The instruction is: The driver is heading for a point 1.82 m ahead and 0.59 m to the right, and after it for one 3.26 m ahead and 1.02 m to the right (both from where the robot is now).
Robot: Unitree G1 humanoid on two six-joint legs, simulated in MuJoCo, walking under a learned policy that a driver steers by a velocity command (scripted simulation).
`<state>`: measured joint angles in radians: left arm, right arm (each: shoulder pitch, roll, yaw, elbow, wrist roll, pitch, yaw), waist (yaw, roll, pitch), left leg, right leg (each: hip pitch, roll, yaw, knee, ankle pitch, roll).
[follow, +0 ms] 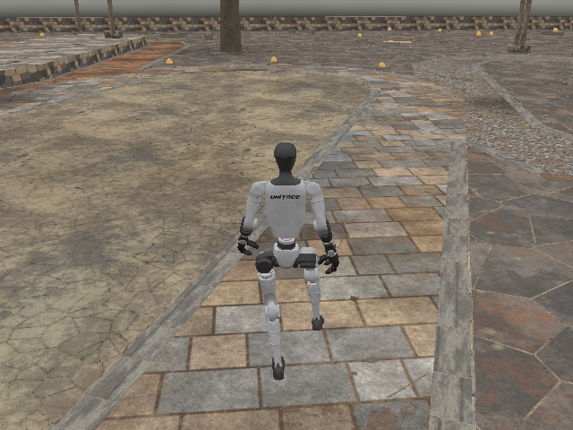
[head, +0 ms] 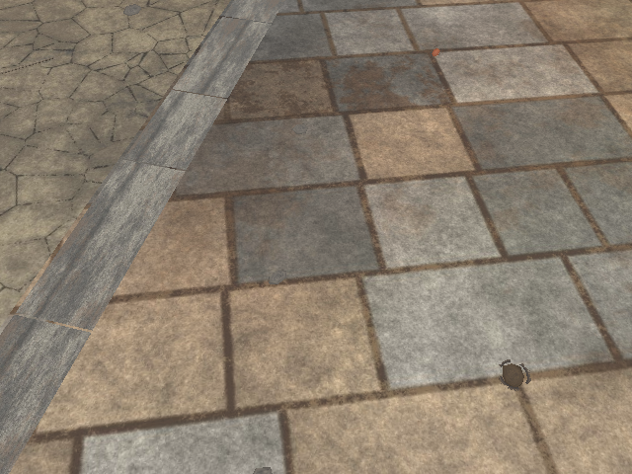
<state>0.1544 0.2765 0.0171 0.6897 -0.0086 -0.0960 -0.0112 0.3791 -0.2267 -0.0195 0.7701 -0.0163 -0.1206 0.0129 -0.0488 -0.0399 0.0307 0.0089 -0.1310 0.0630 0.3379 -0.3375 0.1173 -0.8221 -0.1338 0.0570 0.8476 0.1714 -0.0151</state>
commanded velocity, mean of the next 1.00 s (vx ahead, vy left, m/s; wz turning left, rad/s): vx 0.16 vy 0.00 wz -0.51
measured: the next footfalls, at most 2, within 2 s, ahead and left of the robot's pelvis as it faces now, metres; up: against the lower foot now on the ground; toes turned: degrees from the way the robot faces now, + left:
right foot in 0.14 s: +0.37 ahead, -0.10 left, +0.00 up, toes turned -5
left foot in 0.68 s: +0.50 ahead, +0.03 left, +0.00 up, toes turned -44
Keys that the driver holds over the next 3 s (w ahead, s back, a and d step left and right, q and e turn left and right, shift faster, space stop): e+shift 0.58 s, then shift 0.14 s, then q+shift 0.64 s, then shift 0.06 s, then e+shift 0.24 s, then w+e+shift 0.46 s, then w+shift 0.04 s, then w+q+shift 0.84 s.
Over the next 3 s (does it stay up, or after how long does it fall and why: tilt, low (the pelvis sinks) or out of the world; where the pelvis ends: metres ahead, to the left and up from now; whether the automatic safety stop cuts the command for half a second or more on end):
stays up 1.01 -0.55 -0.01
